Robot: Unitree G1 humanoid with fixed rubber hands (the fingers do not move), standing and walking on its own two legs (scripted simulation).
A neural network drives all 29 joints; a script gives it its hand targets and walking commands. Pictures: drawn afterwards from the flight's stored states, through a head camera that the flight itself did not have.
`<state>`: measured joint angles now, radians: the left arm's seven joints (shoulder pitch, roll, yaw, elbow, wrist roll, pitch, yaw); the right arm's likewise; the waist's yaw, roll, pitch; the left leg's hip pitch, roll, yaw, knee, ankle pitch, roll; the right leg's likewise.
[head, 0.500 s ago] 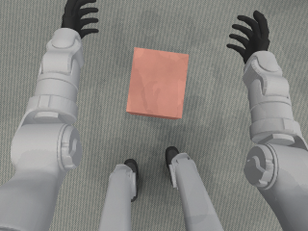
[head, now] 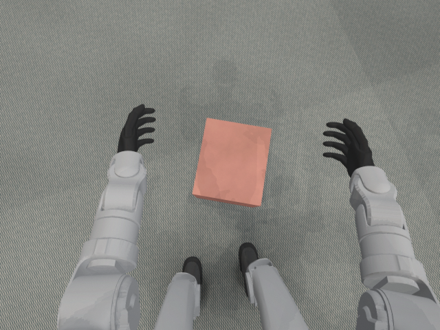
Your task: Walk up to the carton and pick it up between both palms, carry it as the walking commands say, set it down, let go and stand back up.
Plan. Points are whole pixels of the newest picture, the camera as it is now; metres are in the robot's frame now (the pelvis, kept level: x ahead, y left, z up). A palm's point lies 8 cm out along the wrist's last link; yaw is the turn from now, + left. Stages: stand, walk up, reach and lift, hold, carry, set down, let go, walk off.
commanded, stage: let go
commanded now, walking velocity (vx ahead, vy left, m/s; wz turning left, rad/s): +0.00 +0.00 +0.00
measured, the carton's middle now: (231, 166) +0.48 -0.08 -0.60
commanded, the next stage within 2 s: stand in 1.04 s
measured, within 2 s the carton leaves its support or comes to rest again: neither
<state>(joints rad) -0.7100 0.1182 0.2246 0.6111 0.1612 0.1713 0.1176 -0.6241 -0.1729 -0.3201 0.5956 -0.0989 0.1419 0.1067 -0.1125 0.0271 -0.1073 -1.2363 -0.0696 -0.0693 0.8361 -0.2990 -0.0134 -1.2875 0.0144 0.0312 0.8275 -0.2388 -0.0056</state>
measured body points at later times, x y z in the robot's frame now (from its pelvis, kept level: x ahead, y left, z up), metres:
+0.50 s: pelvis +0.03 +0.00 +0.06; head +0.10 +0.00 +0.51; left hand +0.28 +0.21 -0.02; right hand +0.21 -0.24 -0.02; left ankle +0.02 +0.12 -0.67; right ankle +0.05 -0.11 -0.67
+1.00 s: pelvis +0.06 +0.01 +0.07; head +0.06 +0.00 +0.52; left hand +0.23 +0.24 +0.00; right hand +0.23 -0.24 +0.00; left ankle +0.02 +0.12 -0.67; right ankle +0.05 -0.11 -0.67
